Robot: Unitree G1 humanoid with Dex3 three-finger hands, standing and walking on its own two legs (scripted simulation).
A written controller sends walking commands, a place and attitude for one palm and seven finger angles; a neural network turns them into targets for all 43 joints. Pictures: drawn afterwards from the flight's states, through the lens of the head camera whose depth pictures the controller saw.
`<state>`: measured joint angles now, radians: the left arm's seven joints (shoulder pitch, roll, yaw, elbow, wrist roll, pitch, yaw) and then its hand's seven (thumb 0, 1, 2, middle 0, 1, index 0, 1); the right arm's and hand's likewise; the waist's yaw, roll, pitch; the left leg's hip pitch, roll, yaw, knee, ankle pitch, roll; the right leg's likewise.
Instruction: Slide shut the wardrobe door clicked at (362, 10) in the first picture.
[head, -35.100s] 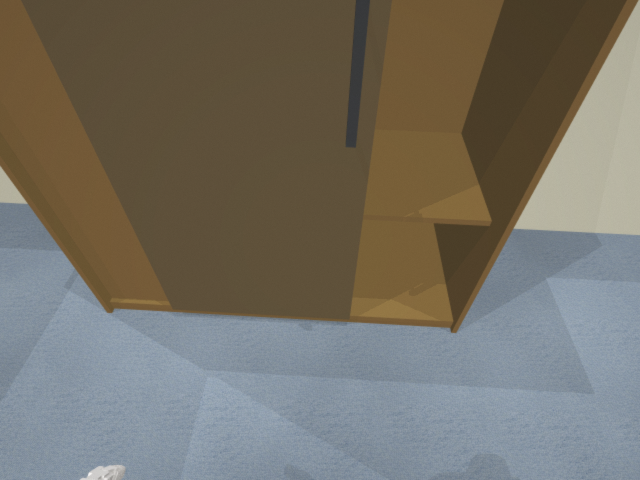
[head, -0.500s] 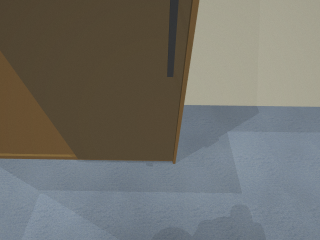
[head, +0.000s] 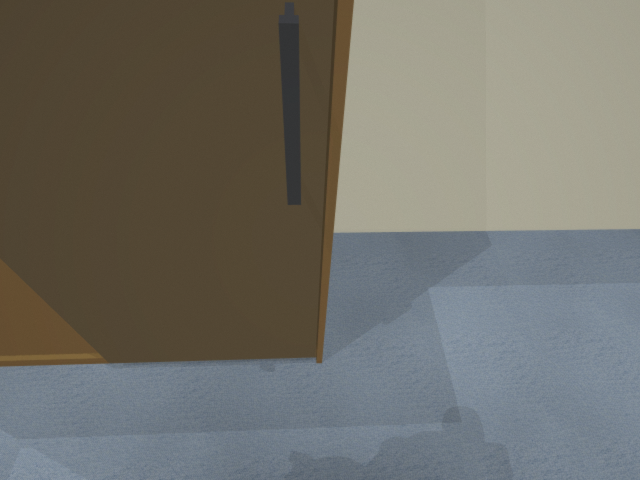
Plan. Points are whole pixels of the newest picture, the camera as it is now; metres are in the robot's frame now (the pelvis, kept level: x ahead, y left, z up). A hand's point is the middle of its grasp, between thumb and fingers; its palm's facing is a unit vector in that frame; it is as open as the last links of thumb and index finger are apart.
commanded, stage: come to a stop and stand still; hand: left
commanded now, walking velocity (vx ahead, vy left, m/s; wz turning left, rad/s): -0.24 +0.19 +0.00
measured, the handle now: (292, 118) +0.52 +0.07 +0.18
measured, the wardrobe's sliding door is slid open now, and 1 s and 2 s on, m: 0.00 0.00 0.00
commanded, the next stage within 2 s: look again from close up in 1.42 s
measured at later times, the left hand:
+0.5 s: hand out of the picture +0.12 +0.21 -0.17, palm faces +0.07 -0.97 -0.25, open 7.4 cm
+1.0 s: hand out of the picture +0.03 +0.17 -0.17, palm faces +0.03 -0.98 -0.18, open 7.4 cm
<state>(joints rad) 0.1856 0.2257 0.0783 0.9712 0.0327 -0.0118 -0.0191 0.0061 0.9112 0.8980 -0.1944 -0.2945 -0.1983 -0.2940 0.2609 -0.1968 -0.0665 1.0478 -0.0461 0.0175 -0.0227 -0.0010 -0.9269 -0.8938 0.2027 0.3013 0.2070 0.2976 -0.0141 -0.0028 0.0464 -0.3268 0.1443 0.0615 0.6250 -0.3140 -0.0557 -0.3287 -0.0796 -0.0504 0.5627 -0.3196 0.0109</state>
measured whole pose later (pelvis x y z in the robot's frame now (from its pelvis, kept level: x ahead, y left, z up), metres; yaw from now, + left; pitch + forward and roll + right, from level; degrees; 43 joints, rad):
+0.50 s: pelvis +0.03 +0.00 +0.01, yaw +2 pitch +0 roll -1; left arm 0.10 0.22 0.08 0.98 0.01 0.06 0.04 0.01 0.91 0.90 -0.20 -0.29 -0.20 -0.29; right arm 0.19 -0.15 -0.04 1.00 -0.04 0.02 -0.03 0.00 -0.91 -0.89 0.20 0.30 0.20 0.30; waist -0.01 -0.02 0.12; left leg -0.30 0.06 0.07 0.57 -0.26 0.00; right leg -0.37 -0.02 0.01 1.00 -0.54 0.03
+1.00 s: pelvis +0.03 +0.01 +0.01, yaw +1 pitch -1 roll +0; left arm 0.29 0.14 0.00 1.09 0.02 -0.02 0.04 0.01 0.91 0.90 -0.20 -0.30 -0.20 -0.29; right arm 0.26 -0.17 -0.01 1.04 -0.02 0.00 0.00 0.01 -0.91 -0.89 0.20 0.30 0.20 0.30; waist -0.01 0.00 0.05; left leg -0.28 0.05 0.07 0.56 -0.27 0.00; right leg -0.17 -0.02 0.01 0.53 -0.34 0.02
